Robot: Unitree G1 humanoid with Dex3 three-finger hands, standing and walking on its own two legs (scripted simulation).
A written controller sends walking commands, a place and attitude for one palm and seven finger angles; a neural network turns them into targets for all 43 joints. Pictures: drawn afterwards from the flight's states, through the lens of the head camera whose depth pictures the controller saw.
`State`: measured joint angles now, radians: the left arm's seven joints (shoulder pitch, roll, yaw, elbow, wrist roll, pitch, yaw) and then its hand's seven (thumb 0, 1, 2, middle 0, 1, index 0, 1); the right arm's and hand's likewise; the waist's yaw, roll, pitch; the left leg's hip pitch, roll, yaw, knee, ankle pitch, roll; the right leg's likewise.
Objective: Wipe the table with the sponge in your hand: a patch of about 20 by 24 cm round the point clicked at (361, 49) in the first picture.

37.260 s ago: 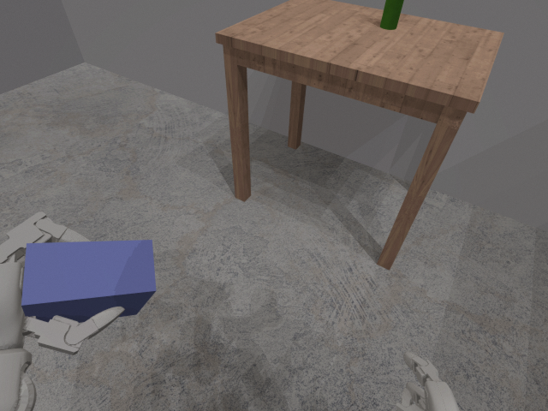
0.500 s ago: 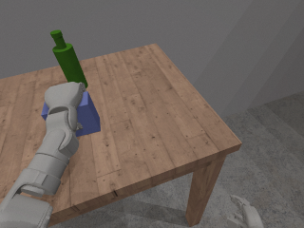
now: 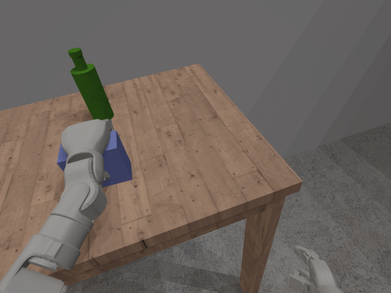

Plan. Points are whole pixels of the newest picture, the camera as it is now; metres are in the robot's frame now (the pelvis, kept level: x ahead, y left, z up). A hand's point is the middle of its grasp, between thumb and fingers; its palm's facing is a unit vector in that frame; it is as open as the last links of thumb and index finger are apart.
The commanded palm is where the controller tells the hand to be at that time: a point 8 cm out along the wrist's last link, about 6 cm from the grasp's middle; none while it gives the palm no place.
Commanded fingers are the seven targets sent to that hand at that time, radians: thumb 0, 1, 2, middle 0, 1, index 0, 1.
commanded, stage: wipe back along the middle lane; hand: left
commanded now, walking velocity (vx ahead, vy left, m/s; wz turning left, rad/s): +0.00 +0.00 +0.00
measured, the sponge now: (101, 167) +0.35 +0.25 +0.10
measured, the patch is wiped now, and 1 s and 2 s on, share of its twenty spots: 0.40 0.45 0.55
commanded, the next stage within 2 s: slide across to the third lane in 0.90 s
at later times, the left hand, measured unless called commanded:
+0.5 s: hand (98, 167) +0.31 +0.23 +0.14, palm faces +0.16 -0.07 -0.98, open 9.7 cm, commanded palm +0.26 +0.21 +0.16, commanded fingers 0.00 0.10 1.30 -1.20 -1.60 -1.20 -1.60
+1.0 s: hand (100, 185) +0.27 +0.20 +0.15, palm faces +0.25 -0.14 -0.96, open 9.7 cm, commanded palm +0.21 +0.19 +0.16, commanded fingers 0.00 0.10 1.30 -1.20 -1.60 -1.20 -1.60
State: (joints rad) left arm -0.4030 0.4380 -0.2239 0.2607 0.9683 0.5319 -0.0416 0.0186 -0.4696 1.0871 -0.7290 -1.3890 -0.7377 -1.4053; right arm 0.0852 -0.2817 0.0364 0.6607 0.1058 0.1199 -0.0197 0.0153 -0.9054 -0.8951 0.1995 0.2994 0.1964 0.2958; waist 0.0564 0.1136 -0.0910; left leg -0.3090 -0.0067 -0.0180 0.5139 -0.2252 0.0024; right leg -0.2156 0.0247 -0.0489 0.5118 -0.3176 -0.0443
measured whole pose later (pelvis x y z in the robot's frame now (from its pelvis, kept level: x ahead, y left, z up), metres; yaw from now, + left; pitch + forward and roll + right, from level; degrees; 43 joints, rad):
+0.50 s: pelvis +0.01 +0.00 +0.00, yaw -1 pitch +0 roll +0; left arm -0.18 0.41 -0.24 -0.08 0.96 0.63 -0.03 0.04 -0.45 1.07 -0.70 -1.40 -0.72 -1.41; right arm 0.01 -0.27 0.05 0.62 0.11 0.13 0.02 0.02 -0.91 -0.90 0.20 0.30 0.20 0.30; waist 0.08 0.12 -0.10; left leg -0.29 -0.01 0.00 0.55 -0.26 0.01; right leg -0.21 0.02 -0.03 0.55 -0.35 -0.04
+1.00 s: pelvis -0.01 +0.00 -0.01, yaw -1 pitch -2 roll +0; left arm -0.01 0.37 -0.24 -0.29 0.96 0.60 0.03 0.05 -0.44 1.07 -0.69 -1.41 -0.72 -1.41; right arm 0.03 -0.26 0.04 0.60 0.10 0.14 0.03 0.02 -0.91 -0.90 0.20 0.30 0.19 0.30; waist 0.09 0.13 -0.09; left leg -0.29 0.00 0.00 0.57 -0.26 0.00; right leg -0.21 0.03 -0.03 0.58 -0.35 -0.05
